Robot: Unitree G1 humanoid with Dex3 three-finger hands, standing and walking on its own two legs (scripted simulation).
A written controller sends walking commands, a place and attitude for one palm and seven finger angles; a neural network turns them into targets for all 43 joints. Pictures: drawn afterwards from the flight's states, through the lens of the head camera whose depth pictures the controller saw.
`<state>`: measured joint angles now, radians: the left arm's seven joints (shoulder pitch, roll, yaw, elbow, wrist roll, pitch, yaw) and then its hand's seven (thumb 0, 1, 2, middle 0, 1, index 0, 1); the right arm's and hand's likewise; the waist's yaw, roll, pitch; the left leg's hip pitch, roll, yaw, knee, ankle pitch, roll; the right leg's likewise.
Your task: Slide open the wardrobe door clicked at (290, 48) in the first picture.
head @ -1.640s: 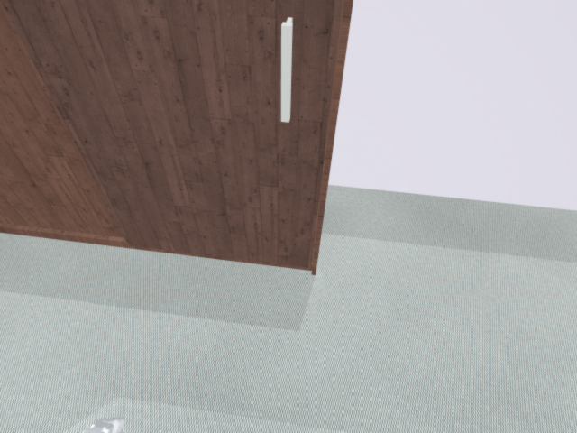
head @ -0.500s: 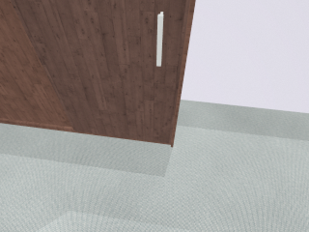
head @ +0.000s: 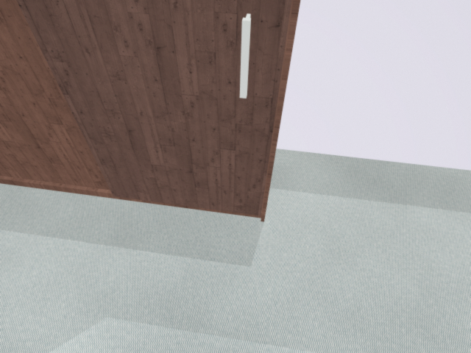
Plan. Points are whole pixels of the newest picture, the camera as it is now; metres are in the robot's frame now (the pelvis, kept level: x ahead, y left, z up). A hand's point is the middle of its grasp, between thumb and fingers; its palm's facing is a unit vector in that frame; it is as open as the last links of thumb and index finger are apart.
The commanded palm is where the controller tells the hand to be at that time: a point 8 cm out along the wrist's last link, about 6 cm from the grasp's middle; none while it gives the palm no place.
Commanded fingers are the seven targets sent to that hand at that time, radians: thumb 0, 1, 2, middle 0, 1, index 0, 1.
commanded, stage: walk to a spot facing it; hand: right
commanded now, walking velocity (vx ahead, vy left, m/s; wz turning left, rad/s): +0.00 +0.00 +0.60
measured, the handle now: (245, 58) +0.85 +0.02 +0.10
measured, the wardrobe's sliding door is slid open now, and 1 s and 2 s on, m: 0.00 0.00 0.00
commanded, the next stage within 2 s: none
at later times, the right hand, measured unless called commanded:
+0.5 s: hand out of the picture +0.05 -0.15 -0.17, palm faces -0.19 +0.95 -0.25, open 7.4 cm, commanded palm none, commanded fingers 0.00 -0.90 -0.90 0.20 0.30 0.20 0.30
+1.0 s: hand out of the picture +0.15 -0.21 -0.18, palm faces -0.47 +0.85 -0.22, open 7.4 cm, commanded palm none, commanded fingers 0.00 -0.90 -0.90 0.20 0.30 0.20 0.30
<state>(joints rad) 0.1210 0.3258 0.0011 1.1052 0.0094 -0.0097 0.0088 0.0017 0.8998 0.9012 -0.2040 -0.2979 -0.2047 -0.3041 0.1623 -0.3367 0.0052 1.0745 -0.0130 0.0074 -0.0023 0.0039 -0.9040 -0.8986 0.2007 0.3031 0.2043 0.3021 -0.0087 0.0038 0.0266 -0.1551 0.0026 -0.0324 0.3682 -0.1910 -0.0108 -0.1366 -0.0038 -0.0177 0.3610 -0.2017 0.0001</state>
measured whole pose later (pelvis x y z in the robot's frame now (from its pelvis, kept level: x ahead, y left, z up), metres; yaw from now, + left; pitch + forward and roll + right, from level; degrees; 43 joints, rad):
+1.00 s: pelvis -0.03 -0.05 +0.00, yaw +34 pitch -1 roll +2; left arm 0.24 0.18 0.03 0.91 0.02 0.01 0.04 0.00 0.90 0.90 -0.20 -0.30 -0.20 -0.30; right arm 0.24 -0.31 -0.11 0.90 -0.03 0.09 0.03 0.00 -0.91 -0.90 0.20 0.30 0.20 0.30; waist -0.02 0.06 0.02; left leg -0.54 -0.01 -0.06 1.17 -0.32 -0.09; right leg -0.17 -0.05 -0.12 0.46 -0.27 -0.04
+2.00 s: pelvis +0.13 +0.09 +0.00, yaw +69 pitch -1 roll +2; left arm 0.27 0.14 0.04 0.95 0.01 -0.07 0.04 -0.01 0.93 0.90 -0.20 -0.30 -0.21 -0.30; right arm 0.32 -0.25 -0.11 0.98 -0.03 0.03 0.03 0.01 -0.91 -0.90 0.20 0.30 0.20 0.30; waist -0.03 0.05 0.02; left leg -0.56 0.04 0.02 1.23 -0.25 -0.03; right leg -0.17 -0.09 -0.25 0.45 -0.26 -0.04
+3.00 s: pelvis +0.19 +0.24 +0.00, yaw +75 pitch +2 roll +3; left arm 0.25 0.17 0.04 0.96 0.02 0.02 0.01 0.00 0.91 0.90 -0.20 -0.30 -0.20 -0.30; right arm 0.21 -0.23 -0.08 0.96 -0.01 0.05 -0.02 0.01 -0.91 -0.90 0.20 0.30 0.20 0.30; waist 0.02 0.01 0.06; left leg -0.44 0.05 0.00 1.00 -0.43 -0.07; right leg -0.31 0.00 0.01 0.47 -0.19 -0.05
